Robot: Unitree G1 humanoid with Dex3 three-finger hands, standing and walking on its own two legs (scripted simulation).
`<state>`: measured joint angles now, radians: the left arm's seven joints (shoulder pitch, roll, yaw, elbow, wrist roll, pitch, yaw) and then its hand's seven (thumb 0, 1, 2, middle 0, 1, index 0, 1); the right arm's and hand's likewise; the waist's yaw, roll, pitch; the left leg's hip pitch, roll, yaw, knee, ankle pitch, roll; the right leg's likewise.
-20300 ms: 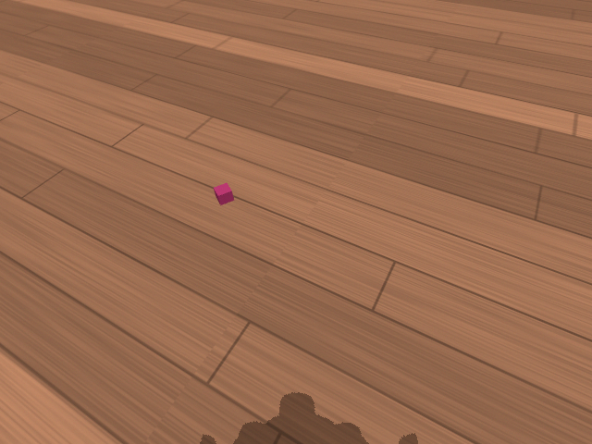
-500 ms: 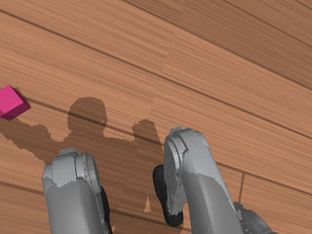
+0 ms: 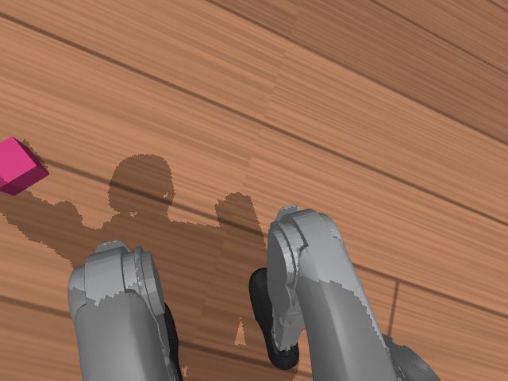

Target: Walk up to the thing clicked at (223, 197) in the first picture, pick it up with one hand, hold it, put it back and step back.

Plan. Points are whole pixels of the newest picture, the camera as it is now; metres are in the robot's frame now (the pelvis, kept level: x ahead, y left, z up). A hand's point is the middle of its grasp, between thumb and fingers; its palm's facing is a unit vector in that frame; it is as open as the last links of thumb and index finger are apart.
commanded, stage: rise first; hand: left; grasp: from above
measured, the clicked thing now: (13, 167) +0.47 +0.36 -0.28
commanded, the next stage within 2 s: approach in 0.84 s
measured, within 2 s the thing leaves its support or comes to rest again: neither
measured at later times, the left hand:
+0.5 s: hand out of the picture +0.42 +0.40 -0.17, palm faces -0.32 -0.25 -0.91, open 12.4 cm
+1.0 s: hand out of the picture +0.42 +0.39 -0.17, palm faces -0.33 -0.26 -0.91, open 12.4 cm
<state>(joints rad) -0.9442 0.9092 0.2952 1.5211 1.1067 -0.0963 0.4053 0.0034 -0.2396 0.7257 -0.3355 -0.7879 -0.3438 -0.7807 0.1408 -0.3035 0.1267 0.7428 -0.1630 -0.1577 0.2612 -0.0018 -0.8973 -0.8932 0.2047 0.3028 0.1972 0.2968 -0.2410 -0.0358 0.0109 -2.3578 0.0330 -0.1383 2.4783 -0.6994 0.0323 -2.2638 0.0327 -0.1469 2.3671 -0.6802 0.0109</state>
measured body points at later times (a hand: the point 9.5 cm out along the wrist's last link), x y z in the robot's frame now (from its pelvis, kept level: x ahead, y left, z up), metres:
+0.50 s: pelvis +0.00 +0.00 +0.00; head +0.24 +0.10 +0.37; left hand +0.44 +0.40 -0.12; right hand +0.07 -0.27 -0.09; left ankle +0.07 +0.12 -0.28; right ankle +0.10 -0.11 -0.28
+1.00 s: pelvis +0.00 +0.00 +0.00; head +0.25 +0.09 +0.36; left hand +0.44 +0.40 -0.12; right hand +0.07 -0.27 -0.09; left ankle +0.07 +0.12 -0.28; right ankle +0.10 -0.11 -0.28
